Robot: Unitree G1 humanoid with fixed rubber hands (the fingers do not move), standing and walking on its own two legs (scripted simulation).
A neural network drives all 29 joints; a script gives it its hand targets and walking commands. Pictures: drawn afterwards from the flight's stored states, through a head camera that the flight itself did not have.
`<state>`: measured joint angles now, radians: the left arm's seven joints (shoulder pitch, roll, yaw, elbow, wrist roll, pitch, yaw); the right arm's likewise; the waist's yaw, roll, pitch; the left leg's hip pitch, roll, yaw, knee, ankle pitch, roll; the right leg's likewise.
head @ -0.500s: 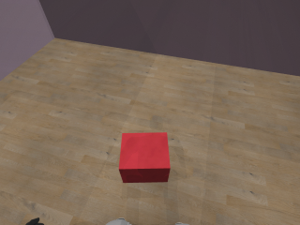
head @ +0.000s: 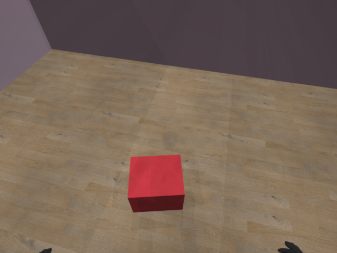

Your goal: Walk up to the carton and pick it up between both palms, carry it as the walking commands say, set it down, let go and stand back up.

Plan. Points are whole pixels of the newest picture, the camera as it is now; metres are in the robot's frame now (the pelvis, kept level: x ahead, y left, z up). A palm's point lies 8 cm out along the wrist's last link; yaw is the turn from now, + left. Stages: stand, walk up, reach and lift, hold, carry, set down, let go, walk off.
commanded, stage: walk up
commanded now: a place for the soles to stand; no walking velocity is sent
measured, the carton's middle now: (156, 183) +0.60 +0.08 -0.65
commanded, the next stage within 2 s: reach and lift in 1.94 s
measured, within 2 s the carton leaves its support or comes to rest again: neither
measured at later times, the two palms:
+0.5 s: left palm out of the picture +0.11 +0.40 -0.10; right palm out of the picture +0.13 -0.30 -0.10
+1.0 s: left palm (40, 210) +0.25 +0.36 -0.10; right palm (266, 213) +0.26 -0.26 -0.09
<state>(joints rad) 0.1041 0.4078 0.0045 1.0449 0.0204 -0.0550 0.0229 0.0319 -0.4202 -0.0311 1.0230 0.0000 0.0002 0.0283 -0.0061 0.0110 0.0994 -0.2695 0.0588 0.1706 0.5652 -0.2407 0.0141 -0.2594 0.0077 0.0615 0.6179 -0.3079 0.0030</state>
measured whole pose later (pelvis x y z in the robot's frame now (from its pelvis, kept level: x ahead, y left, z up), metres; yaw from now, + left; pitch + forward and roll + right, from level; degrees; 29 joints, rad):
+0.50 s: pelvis +0.05 +0.05 -0.02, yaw +1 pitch -4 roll +1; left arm 0.26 0.47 0.08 0.90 0.03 -0.05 0.00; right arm 0.25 -0.47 -0.11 0.86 -0.03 -0.04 0.06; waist -0.01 -0.02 0.10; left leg -0.36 0.02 0.09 0.72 -0.29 0.02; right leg -0.38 -0.02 0.07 1.03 -0.50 -0.03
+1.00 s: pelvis +0.13 +0.05 +0.00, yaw +3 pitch -2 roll +0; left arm 0.06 0.39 0.02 0.94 0.00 -0.04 0.01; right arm 0.11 -0.41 0.00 0.95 0.01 -0.05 -0.01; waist -0.01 -0.01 0.07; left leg -0.25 0.01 0.01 0.65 -0.36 0.00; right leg -0.26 -0.02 -0.06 0.63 -0.34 -0.01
